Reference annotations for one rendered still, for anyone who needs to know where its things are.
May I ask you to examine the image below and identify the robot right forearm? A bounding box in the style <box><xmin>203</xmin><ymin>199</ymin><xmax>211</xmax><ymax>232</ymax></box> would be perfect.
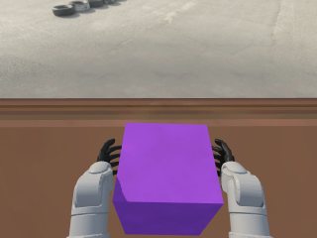
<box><xmin>220</xmin><ymin>161</ymin><xmax>273</xmax><ymax>238</ymax></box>

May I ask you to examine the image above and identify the robot left hand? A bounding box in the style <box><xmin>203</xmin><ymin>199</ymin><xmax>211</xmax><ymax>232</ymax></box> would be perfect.
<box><xmin>96</xmin><ymin>138</ymin><xmax>122</xmax><ymax>175</ymax></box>

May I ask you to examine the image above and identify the robot left forearm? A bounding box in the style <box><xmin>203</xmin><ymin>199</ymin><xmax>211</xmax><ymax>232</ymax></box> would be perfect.
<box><xmin>66</xmin><ymin>161</ymin><xmax>114</xmax><ymax>238</ymax></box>

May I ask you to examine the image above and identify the robot right hand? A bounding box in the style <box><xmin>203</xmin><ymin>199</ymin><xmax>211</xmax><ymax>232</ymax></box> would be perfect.
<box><xmin>211</xmin><ymin>139</ymin><xmax>235</xmax><ymax>177</ymax></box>

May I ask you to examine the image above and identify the carton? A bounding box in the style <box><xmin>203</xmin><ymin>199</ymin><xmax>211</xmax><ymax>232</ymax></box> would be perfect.
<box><xmin>112</xmin><ymin>122</ymin><xmax>224</xmax><ymax>236</ymax></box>

